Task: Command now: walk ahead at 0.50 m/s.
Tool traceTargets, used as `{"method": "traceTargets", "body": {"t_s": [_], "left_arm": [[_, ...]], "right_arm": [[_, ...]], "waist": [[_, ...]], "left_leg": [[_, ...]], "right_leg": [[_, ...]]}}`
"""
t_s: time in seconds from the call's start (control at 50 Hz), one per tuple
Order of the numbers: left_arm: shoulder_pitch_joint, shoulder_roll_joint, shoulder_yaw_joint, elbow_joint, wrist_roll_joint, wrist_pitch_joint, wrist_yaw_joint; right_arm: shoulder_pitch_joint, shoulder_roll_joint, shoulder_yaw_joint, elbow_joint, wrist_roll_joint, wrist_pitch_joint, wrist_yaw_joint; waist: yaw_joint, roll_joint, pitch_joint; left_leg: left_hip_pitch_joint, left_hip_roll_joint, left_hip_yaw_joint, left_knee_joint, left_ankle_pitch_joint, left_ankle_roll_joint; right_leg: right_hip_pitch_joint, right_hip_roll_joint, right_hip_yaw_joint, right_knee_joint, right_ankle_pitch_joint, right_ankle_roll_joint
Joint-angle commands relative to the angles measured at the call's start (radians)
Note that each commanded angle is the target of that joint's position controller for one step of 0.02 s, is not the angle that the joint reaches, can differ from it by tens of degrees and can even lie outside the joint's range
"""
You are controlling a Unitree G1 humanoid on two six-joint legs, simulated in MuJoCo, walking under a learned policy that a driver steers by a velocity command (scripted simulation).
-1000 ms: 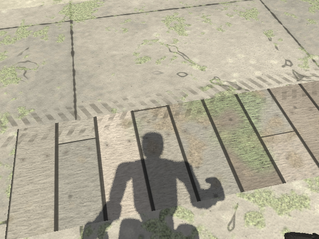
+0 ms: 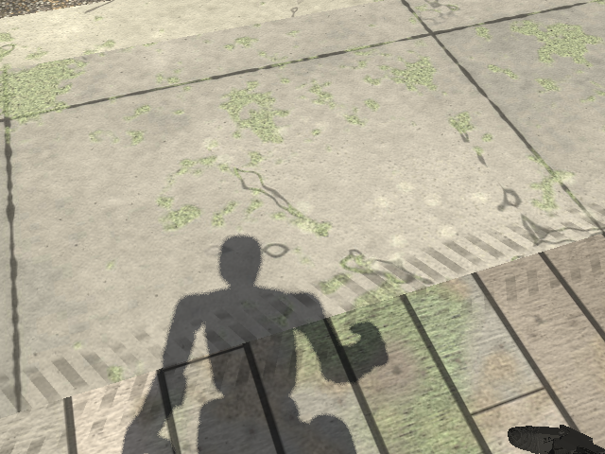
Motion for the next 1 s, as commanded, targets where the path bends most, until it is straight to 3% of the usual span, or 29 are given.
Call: {"method": "traceTargets", "body": {"t_s": [0.02, 0.04, 0.06, 0.08, 0.1, 0.12, 0.14, 0.16, 0.2, 0.24, 0.36, 0.46, 0.52, 0.54, 0.56, 0.58, 0.6, 0.62, 0.64, 0.66, 0.68, 0.7, 0.74, 0.78, 0.86, 0.94, 1.0], "left_arm": [[-0.027, 0.103, 0.009, -0.077, 0.029, -0.001, 0.013], [0.119, -0.018, -0.023, -0.08, 0.014, -0.022, 0.002], [0.054, 0.092, -0.002, -0.064, -0.007, -0.04, -0.003], [-0.049, 0.138, 0.011, -0.095, -0.026, -0.049, -0.007], [-0.104, 0.127, 0.008, -0.109, -0.017, -0.05, 0.0], [-0.131, 0.119, 0.012, -0.114, 0.002, -0.047, 0.003], [-0.109, 0.108, 0.015, -0.11, 0.005, -0.037, 0.003], [-0.088, 0.091, 0.013, -0.101, 0.004, -0.026, 0.004], [-0.083, 0.068, 0.011, -0.098, 0.008, -0.009, 0.007], [-0.148, 0.063, 0.01, -0.12, 0.015, -0.004, 0.011], [-0.356, 0.029, 0.001, -0.177, 0.017, -0.025, -0.001], [-0.492, 0.035, -0.001, -0.223, 0.005, -0.053, -0.032], [-0.439, 0.076, 0.013, -0.214, 0.004, -0.068, -0.038], [-0.359, 0.097, 0.025, -0.193, 0.005, -0.072, -0.033], [-0.22, 0.143, 0.047, -0.155, 0.012, -0.075, -0.024], [-0.036, 0.217, 0.066, -0.135, 0.027, -0.072, -0.011], [0.002, 0.268, 0.077, -0.113, 0.028, -0.059, -0.016], [-0.018, 0.158, 0.051, -0.127, 0.023, -0.056, -0.015], [-0.078, 0.107, 0.035, -0.131, 0.017, -0.055, -0.011], [-0.145, 0.088, 0.026, -0.13, 0.019, -0.054, -0.012], [-0.187, 0.064, 0.021, -0.125, 0.022, -0.053, -0.014], [-0.213, 0.055, 0.019, -0.119, 0.029, -0.057, -0.013], [-0.236, 0.062, 0.025, -0.104, 0.028, -0.067, -0.014], [-0.232, 0.088, 0.035, -0.086, 0.027, -0.074, -0.01], [-0.215, 0.123, 0.046, -0.061, 0.028, -0.063, 0.001], [-0.167, 0.161, 0.056, -0.039, 0.015, -0.044, 0.008], [-0.142, 0.187, 0.066, -0.021, -0.003, -0.024, 0.007]], "right_arm": [[0.375, -0.26, -0.092, 0.027, -0.01, -0.007, -0.022], [0.406, -0.316, -0.101, 0.043, -0.017, -0.005, -0.014], [0.395, -0.212, -0.076, 0.032, -0.004, -0.007, -0.012], [0.325, -0.178, -0.064, 0.022, -0.002, -0.008, -0.015], [0.253, -0.165, -0.059, 0.01, -0.005, -0.007, -0.015], [0.21, -0.142, -0.053, 0.005, -0.013, -0.008, -0.012], [0.192, -0.125, -0.048, 0.004, -0.023, -0.013, -0.011], [0.188, -0.119, -0.047, 0.008, -0.021, -0.018, -0.01], [0.203, -0.132, -0.052, 0.026, -0.015, -0.027, -0.012], [0.227, -0.151, -0.057, 0.045, -0.013, -0.025, -0.021], [0.326, -0.17, -0.059, 0.092, 0.003, 0.0, -0.044], [0.392, -0.183, -0.065, 0.122, 0.011, 0.025, -0.056], [0.37, -0.203, -0.076, 0.121, 0.012, 0.037, -0.067], [0.347, -0.205, -0.077, 0.115, 0.012, 0.04, -0.068], [0.337, -0.177, -0.067, 0.105, 0.005, 0.04, -0.067], [0.321, -0.113, -0.044, 0.067, -0.017, 0.038, -0.066], [0.471, -0.015, -0.018, 0.044, 0.008, 0.019, -0.062], [0.425, -0.126, -0.043, 0.062, 0.032, 0.015, -0.063], [0.329, -0.179, -0.061, 0.039, 0.04, 0.017, -0.063], [0.291, -0.167, -0.062, 0.032, 0.031, 0.022, -0.066], [0.277, -0.153, -0.066, 0.024, 0.019, 0.029, -0.064], [0.293, -0.133, -0.068, 0.025, 0.02, 0.041, -0.059], [0.297, -0.095, -0.065, 0.018, 0.023, 0.062, -0.055], [0.26, -0.087, -0.065, -0.008, 0.015, 0.074, -0.056], [0.171, -0.076, -0.06, -0.042, 0.013, 0.068, -0.038], [0.033, -0.064, -0.05, -0.095, 0.011, 0.062, -0.011], [-0.017, -0.082, -0.055, -0.134, 0.011, 0.066, 0.001]], "waist": [[-0.214, 0.033, -0.282], [-0.131, 0.309, -0.394], [-0.176, 0.186, -0.353], [-0.168, 0.116, -0.211], [-0.136, 0.022, -0.134], [-0.11, 0.007, -0.08], [-0.079, 0.036, -0.076], [-0.066, 0.048, -0.075], [-0.055, 0.041, -0.055], [-0.065, 0.026, -0.02], [-0.132, 0.021, 0.03], [-0.166, 0.038, 0.056], [-0.115, 0.074, 0.029], [-0.066, 0.078, -0.011], [-0.003, 0.06, -0.114], [0.067, -0.054, -0.286], [-0.009, -0.355, -0.415], [0.025, -0.25, -0.346], [0.026, -0.178, -0.201], [-0.007, -0.111, -0.124], [-0.033, -0.118, -0.07], [-0.062, -0.144, -0.046], [-0.082, -0.14, -0.016], [-0.086, -0.112, 0.009], [-0.061, -0.088, 0.026], [-0.009, -0.072, 0.062], [-0.006, -0.081, 0.079]], "left_leg": [[0.591, 0.156, -0.186, 0.017, 0.032, 0.114], [0.897, 0.346, -0.678, -0.121, -0.222, 0.265], [0.868, 0.333, -0.738, -0.203, -0.351, 0.23], [0.743, 0.307, -0.587, -0.216, -0.316, 0.188], [0.6, 0.272, -0.475, -0.231, -0.198, 0.168], [0.49, 0.237, -0.397, -0.257, -0.091, 0.164], [0.427, 0.209, -0.343, -0.283, -0.032, 0.158], [0.395, 0.19, -0.304, -0.31, -0.002, 0.163], [0.358, 0.179, -0.24, -0.346, 0.064, 0.177], [0.365, 0.177, -0.2, -0.371, 0.111, 0.181], [0.423, 0.134, -0.141, -0.375, 0.091, 0.139], [0.501, 0.17, -0.203, -0.294, 0.069, 0.14], [0.518, 0.192, -0.254, -0.217, 0.117, 0.114], [0.499, 0.168, -0.242, -0.14, 0.21, 0.096], [0.431, 0.107, -0.204, 0.024, 0.251, 0.065], [0.235, 0.024, -0.147, 0.337, 0.01, 0.023], [-0.137, -0.103, -0.096, 0.647, -0.555, -0.03], [-0.235, -0.044, -0.181, 0.764, -0.547, -0.031], [-0.269, -0.004, -0.162, 0.777, -0.452, -0.027], [-0.229, 0.037, -0.139, 0.752, -0.371, -0.034], [-0.198, 0.063, -0.138, 0.711, -0.319, -0.04], [-0.141, 0.088, -0.14, 0.685, -0.286, -0.044], [-0.114, 0.098, -0.121, 0.66, -0.256, -0.054], [-0.152, 0.106, -0.125, 0.606, -0.2, -0.066], [-0.172, 0.102, -0.1, 0.403, -0.015, -0.07], [-0.15, 0.083, -0.027, 0.226, 0.041, -0.05], [-0.155, 0.065, 0.006, 0.162, -0.049, -0.016]], "right_leg": [[-0.265, -0.134, 0.017, 0.573, 0.547, -0.084], [-0.662, 0.05, 0.065, 0.888, -0.131, -0.024], [-0.773, 0.003, 0.186, 0.996, -0.161, -0.036], [-0.826, -0.046, 0.159, 0.996, -0.071, -0.049], [-0.793, -0.099, 0.125, 0.948, 0.024, -0.047], [-0.757, -0.129, 0.117, 0.892, 0.08, -0.041], [-0.694, -0.154, 0.124, 0.861, 0.121, -0.038], [-0.659, -0.158, 0.119, 0.838, 0.141, -0.032], [-0.661, -0.163, 0.105, 0.793, 0.175, -0.015], [-0.726, -0.171, 0.101, 0.715, 0.253, 0.004], [-0.745, -0.131, 0.075, 0.374, 0.492, 0.021], [-0.71, -0.08, 0.068, 0.213, 0.458, 0.018], [-0.579, -0.057, 0.071, 0.157, 0.373, -0.01], [-0.454, -0.039, 0.05, 0.122, 0.365, -0.031], [-0.229, -0.061, 0.059, 0.129, 0.384, -0.067], [0.078, -0.256, 0.251, 0.17, 0.379, -0.134], [0.38, -0.47, 0.679, 0.083, 0.195, -0.276], [0.308, -0.443, 0.718, 0.008, 0.025, -0.25], [0.173, -0.409, 0.554, -0.014, 0.031, -0.206], [0.035, -0.367, 0.439, -0.043, 0.13, -0.186], [-0.066, -0.336, 0.358, -0.075, 0.201, -0.183], [-0.141, -0.309, 0.283, -0.109, 0.243, -0.174], [-0.21, -0.294, 0.185, -0.158, 0.319, -0.184], [-0.22, -0.303, 0.118, -0.183, 0.388, -0.197], [-0.174, -0.284, -0.017, -0.191, 0.452, -0.183], [-0.11, -0.299, -0.098, -0.179, 0.451, -0.163], [-0.016, -0.331, -0.125, -0.129, 0.505, -0.139]]}}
